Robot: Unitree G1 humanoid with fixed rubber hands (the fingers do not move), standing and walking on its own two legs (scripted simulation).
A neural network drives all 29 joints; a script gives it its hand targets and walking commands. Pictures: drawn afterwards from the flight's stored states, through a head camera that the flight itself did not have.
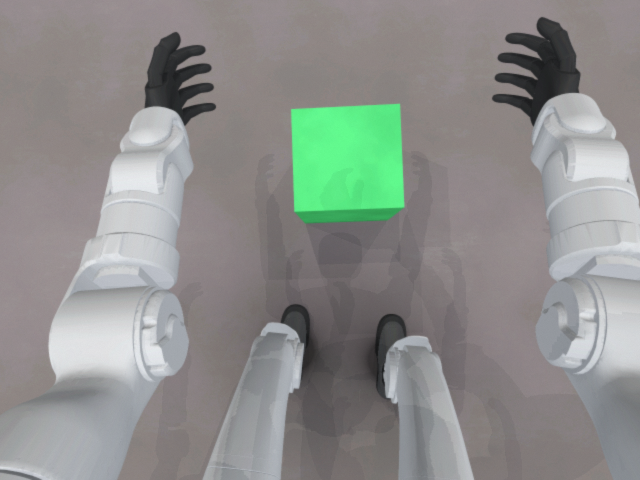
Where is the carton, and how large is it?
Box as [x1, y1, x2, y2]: [291, 104, 403, 222]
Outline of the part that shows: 399,104 291,109 294,211 304,222 384,220 388,219 403,207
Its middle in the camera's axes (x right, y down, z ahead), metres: +0.05 -0.16 +0.87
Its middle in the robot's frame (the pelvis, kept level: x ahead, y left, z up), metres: +0.54 +0.02 -0.54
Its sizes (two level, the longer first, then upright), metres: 0.210 0.200 0.250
